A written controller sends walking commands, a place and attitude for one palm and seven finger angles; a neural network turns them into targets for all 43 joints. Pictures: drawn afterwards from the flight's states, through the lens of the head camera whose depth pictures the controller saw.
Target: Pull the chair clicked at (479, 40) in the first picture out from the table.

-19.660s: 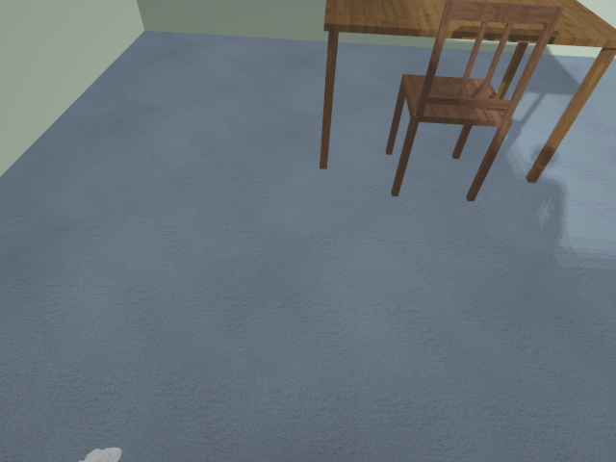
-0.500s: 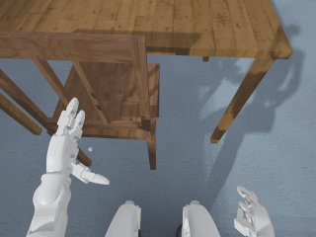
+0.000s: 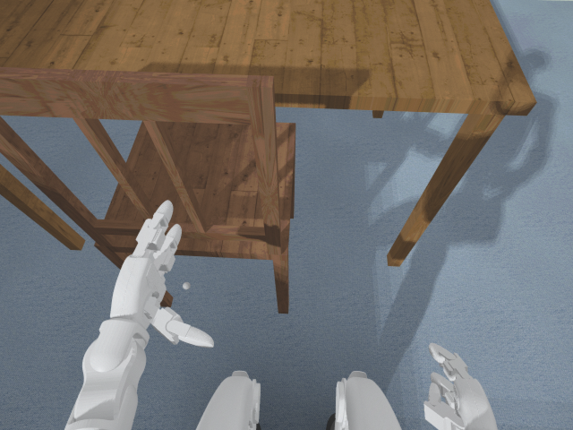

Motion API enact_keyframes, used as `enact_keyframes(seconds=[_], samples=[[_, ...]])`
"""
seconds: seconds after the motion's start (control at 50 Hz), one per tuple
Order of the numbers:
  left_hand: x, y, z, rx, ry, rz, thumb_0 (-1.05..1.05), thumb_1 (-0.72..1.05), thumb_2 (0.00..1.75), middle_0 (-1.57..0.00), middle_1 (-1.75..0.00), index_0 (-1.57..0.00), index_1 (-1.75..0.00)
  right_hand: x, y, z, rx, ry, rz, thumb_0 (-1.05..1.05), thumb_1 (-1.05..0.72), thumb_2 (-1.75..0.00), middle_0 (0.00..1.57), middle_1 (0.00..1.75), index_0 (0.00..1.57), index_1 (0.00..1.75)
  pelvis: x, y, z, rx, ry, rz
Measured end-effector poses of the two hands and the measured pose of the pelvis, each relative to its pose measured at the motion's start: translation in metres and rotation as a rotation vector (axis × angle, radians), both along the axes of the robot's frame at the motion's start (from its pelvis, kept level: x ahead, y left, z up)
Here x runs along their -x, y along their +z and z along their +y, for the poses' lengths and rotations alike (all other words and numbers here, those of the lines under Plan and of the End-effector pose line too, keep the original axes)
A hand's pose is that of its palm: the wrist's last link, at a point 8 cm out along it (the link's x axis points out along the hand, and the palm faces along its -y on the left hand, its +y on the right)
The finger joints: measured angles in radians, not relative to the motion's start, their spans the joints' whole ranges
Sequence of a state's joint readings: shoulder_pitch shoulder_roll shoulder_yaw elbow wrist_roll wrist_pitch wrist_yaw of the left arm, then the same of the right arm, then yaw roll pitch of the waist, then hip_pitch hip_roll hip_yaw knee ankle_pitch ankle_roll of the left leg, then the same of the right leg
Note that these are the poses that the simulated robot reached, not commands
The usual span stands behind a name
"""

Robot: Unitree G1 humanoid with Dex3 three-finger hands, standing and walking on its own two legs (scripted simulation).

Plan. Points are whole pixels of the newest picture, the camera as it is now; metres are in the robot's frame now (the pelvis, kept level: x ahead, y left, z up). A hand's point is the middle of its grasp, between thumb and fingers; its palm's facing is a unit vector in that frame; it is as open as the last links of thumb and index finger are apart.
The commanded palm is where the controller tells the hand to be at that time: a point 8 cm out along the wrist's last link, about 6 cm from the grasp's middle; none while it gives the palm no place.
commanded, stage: aim the fingers beside a spindle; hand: left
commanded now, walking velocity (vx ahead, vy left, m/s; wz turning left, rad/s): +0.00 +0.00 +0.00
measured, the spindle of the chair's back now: (128, 182) +0.46 +0.27 +0.02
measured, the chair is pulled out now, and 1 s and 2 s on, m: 0.00 0.00 0.00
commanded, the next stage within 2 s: none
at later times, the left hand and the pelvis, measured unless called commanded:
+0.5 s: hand (174, 275) +0.30 +0.16 +0.05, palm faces +0.03 -1.00 -0.07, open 17.0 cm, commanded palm +0.28 +0.21 +0.04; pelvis +0.00 -0.01 -0.01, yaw +0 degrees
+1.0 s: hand (184, 290) +0.30 +0.16 +0.00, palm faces -0.06 -1.00 +0.01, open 17.0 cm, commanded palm +0.28 +0.21 +0.02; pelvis +0.00 +0.00 +0.00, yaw +0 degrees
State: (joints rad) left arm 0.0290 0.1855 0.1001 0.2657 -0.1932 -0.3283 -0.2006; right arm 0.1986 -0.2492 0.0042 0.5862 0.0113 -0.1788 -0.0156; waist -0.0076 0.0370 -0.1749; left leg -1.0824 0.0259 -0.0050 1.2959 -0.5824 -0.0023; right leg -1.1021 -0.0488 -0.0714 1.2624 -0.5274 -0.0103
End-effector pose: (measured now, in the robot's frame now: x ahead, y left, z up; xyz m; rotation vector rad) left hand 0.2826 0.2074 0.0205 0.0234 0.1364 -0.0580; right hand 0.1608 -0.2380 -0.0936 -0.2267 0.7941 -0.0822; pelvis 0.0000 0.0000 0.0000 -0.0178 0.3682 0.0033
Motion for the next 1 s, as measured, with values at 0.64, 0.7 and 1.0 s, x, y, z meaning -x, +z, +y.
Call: enact_keyframes(seconds=[0.64, 0.7, 1.0], samples=[[-0.008, 0.004, 0.005, -0.01, 0.002, -0.042, -0.01, -0.5, 0.3, -0.06, -0.08, -0.05, -0.08, -0.005, -0.004, -0.011, 0.012, 0.008, -0.005, 0.02, -0.91, -0.9, 0.21, 0.3, 0.2, 0.3, 0.002, -0.004, -0.009, -0.001, 0.006, 0.002], [-0.002, -0.025, -0.005, 0.031, -0.022, 0.089, -0.01, -0.5, 0.3, -0.06, -0.08, -0.05, -0.08, -0.002, -0.002, -0.014, 0.026, -0.011, -0.012, 0.02, -0.91, -0.9, 0.21, 0.3, 0.2, 0.3, 0.002, -0.005, -0.008, -0.003, 0.0, 0.009], [0.001, -0.015, 0.006, 0.021, -0.004, 0.057, -0.01, -0.5, 0.3, -0.06, -0.08, -0.05, -0.08, 0.002, -0.003, -0.007, 0.008, 0.001, -0.008, 0.02, -0.91, -0.9, 0.21, 0.3, 0.2, 0.3, 0.005, -0.004, -0.003, 0.003, 0.005, 0.001]])
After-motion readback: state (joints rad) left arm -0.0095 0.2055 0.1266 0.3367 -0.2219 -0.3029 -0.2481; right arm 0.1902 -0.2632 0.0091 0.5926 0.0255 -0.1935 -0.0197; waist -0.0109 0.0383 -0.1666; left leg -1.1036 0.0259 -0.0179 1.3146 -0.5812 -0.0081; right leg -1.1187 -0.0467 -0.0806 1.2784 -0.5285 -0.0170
